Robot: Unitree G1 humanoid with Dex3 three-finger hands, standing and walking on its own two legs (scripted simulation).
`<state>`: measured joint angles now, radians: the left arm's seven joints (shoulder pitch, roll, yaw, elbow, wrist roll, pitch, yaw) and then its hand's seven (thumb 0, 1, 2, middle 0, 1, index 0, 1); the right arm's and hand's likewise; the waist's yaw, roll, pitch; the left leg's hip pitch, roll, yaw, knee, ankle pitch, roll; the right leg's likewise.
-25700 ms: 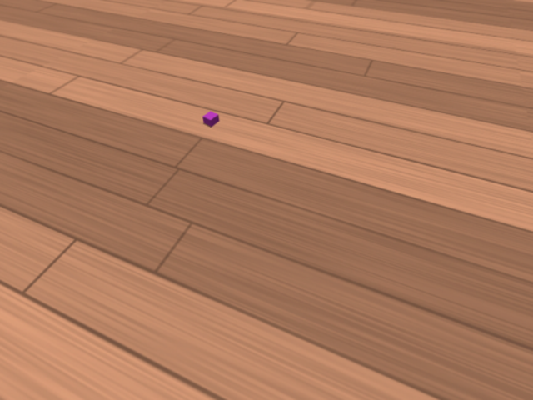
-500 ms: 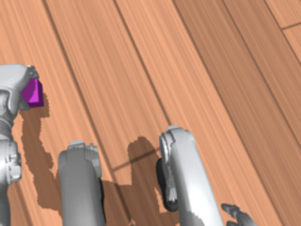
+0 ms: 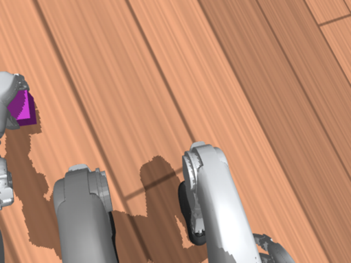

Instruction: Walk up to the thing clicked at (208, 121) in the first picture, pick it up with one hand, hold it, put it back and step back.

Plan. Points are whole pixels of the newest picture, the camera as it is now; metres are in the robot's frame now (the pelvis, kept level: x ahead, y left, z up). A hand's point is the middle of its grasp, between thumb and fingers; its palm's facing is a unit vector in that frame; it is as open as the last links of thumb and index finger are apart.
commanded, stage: lower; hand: left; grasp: from above
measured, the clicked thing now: (13, 109) +0.47 +0.32 -0.21
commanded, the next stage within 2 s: rest in 0.20 s
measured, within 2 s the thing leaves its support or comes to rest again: rests again in 1.22 s
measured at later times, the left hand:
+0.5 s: hand (16, 111) +0.47 +0.32 -0.22, palm faces -0.44 -0.09 -0.89, open 9.7 cm
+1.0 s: hand (22, 113) +0.47 +0.32 -0.25, palm faces -0.44 -0.11 -0.89, open 9.7 cm
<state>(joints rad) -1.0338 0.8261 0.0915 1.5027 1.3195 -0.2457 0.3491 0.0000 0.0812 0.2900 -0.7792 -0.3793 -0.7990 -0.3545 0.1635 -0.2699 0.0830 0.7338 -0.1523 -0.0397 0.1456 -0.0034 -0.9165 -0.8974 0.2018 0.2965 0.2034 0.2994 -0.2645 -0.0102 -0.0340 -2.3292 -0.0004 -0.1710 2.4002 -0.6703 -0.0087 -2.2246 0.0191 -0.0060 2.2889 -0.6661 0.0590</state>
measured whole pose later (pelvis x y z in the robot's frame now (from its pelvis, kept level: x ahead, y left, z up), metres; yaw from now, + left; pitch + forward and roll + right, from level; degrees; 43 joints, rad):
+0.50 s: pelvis +0.00 +0.00 -0.03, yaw -2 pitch +31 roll -12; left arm -1.04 0.93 0.16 1.60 1.38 -0.29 0.46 0.00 0.05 0.30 -0.82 -0.34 -0.84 -0.32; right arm 0.14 -0.29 0.14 0.71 -0.22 -0.07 0.17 0.00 -0.91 -0.89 0.20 0.30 0.20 0.30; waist -0.31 -0.06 0.04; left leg -2.38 -0.01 -0.22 2.51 -0.69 -0.02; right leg -2.27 0.04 -0.03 2.37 -0.67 0.07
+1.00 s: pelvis +0.01 +0.01 -0.04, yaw -5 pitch +29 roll -14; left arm -1.03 1.01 0.18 1.68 1.39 -0.28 0.52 -0.01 0.02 0.36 -0.83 -0.35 -0.84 -0.33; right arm 0.12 -0.30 0.21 0.70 -0.27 -0.11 0.19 0.00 -0.91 -0.90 0.20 0.30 0.20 0.30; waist -0.35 -0.10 0.09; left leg -2.38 -0.01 -0.26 2.57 -0.71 -0.01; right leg -2.25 0.06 -0.06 2.39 -0.67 0.07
